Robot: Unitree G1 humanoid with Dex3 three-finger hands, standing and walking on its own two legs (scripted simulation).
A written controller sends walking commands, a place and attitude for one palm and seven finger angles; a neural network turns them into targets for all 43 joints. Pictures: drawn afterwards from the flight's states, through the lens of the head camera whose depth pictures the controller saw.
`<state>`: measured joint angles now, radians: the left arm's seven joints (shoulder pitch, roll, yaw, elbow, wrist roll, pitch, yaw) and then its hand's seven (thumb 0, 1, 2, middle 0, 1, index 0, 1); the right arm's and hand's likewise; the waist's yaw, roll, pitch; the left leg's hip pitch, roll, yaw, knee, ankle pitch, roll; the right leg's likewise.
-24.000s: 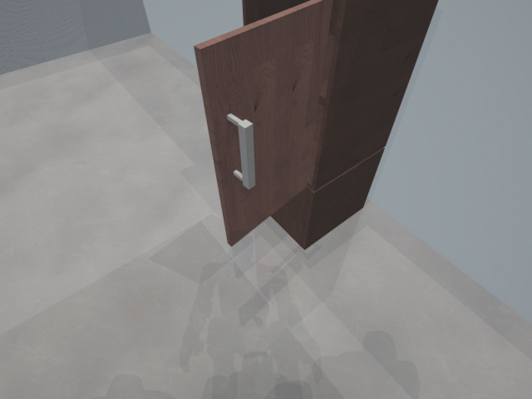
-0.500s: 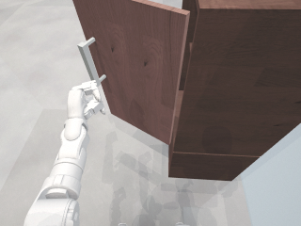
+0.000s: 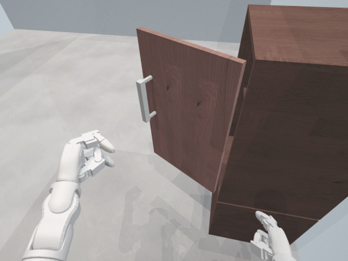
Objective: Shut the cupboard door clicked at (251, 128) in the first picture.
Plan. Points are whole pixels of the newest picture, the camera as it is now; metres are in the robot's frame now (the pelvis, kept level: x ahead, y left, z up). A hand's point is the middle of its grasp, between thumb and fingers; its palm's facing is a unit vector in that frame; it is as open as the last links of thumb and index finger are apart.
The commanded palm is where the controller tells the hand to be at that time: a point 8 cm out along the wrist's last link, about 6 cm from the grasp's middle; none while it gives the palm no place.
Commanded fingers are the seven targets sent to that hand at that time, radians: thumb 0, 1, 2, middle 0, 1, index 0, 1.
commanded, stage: draw the hand back to the body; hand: left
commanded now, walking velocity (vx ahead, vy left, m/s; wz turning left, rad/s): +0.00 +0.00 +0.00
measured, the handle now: (147, 99) +0.63 +0.15 +0.02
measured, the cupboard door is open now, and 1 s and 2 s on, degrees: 61 61 61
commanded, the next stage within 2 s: step back with the hand held close in 0.82 s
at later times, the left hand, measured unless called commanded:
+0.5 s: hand (20, 183) +0.20 +0.28 +0.16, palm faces +0.46 -0.77 -0.44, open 6.5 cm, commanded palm +0.16 +0.31 +0.18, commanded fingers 0.00 0.90 0.90 -0.20 -0.30 -0.20 -0.30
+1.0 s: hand (31, 182) +0.21 +0.27 +0.16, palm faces +0.45 -0.79 -0.42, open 7.4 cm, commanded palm +0.15 +0.30 +0.18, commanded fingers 0.00 0.90 0.90 -0.20 -0.30 -0.20 -0.30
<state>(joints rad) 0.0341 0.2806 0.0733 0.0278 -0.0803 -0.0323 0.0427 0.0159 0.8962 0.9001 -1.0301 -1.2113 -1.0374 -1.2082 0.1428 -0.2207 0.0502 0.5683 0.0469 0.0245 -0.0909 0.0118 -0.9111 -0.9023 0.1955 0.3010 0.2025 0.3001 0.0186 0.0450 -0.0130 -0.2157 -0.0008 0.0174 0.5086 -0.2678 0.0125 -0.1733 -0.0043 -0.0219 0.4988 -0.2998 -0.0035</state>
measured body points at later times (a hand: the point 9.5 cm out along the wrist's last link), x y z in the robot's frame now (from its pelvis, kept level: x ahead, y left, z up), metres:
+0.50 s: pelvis +0.02 +0.01 +0.01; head -0.01 -0.02 +0.45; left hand +0.17 +0.32 +0.19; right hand +0.20 -0.21 -0.09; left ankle +0.00 +0.11 -0.74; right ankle -0.02 -0.12 -0.74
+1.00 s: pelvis +0.01 +0.00 +0.00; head -0.01 -0.03 +0.45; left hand +0.18 +0.30 +0.19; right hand +0.20 -0.22 -0.08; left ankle +0.00 +0.11 -0.74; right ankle -0.02 -0.12 -0.74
